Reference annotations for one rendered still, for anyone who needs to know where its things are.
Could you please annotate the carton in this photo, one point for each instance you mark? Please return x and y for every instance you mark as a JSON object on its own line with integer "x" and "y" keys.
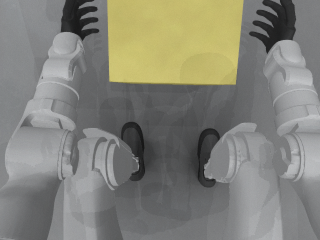
{"x": 174, "y": 42}

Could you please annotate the robot shin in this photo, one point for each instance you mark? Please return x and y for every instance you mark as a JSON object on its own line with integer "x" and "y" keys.
{"x": 131, "y": 162}
{"x": 212, "y": 169}

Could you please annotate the robot right shin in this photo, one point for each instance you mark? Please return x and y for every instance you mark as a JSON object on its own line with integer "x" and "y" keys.
{"x": 212, "y": 169}

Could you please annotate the robot left upper arm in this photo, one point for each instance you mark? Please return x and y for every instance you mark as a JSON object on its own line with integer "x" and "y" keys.
{"x": 39, "y": 158}

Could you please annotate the right robot forearm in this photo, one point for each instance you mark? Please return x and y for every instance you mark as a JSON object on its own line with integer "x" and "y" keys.
{"x": 290, "y": 85}

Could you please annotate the robot left shin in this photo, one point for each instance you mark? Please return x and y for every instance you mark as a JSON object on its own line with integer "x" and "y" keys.
{"x": 131, "y": 162}

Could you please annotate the robot left hand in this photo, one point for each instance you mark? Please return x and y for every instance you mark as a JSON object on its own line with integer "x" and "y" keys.
{"x": 71, "y": 22}

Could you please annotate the left robot forearm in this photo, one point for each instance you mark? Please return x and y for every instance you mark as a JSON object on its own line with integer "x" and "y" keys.
{"x": 58, "y": 90}

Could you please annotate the robot right upper arm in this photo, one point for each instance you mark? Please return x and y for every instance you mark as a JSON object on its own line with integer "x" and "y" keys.
{"x": 297, "y": 158}

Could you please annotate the robot right hand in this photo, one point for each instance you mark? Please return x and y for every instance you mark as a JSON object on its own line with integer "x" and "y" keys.
{"x": 283, "y": 25}

